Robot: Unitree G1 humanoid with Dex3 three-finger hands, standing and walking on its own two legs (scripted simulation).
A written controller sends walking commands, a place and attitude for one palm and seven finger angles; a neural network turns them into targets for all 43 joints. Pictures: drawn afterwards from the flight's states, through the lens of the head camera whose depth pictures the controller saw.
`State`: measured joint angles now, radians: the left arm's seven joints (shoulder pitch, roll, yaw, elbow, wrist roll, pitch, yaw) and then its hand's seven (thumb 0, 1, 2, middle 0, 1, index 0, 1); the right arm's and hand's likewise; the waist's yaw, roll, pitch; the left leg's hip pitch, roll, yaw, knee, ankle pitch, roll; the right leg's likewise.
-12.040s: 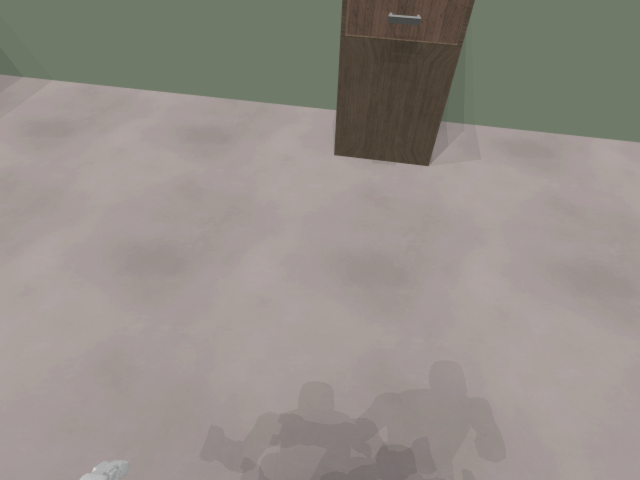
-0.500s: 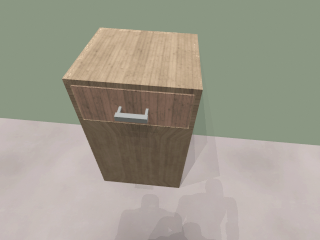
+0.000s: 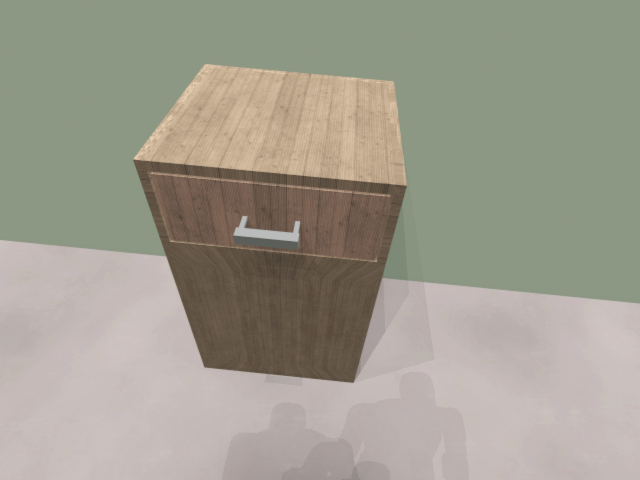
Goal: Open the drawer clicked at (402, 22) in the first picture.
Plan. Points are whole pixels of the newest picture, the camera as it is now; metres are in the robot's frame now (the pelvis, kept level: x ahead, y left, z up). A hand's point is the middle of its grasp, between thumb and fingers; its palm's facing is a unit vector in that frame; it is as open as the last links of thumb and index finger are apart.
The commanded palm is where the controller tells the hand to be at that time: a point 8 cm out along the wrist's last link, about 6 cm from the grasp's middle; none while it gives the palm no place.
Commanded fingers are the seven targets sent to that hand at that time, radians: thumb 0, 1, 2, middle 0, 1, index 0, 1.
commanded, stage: shuffle to correct the standing spot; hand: left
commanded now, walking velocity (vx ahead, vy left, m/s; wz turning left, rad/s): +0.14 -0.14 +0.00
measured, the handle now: (268, 230) +0.58 +0.13 -0.06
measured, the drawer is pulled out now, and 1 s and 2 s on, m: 0.00 0.00 0.00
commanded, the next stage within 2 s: come to a stop and stand still in 0.64 s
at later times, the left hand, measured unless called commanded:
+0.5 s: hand out of the picture -0.09 +0.13 -0.18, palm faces +0.10 -0.99 -0.11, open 7.4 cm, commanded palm none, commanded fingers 0.00 0.90 0.90 -0.20 -0.30 -0.20 -0.30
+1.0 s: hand out of the picture +0.04 +0.09 -0.17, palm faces +0.06 -0.99 -0.15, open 7.4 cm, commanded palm none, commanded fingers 0.00 0.90 0.90 -0.20 -0.30 -0.20 -0.30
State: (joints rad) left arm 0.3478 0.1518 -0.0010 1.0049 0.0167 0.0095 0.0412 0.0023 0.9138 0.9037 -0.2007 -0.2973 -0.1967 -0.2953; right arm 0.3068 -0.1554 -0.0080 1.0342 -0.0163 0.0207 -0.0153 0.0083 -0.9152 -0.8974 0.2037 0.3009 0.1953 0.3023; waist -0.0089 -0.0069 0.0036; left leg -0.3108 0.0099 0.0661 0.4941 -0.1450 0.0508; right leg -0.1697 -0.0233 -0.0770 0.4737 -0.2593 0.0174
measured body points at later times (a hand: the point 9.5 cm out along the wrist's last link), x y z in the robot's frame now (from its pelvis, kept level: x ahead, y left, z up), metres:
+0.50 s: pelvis +0.01 -0.01 -0.01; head -0.01 +0.01 +0.44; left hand -0.09 +0.18 -0.17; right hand +0.01 -0.24 -0.16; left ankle +0.06 +0.08 -0.74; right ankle +0.00 -0.13 -0.73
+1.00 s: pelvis +0.06 -0.06 +0.00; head +0.06 -0.06 +0.45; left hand +0.04 +0.15 -0.16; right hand +0.06 -0.28 -0.16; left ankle +0.11 +0.05 -0.73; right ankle +0.04 -0.16 -0.74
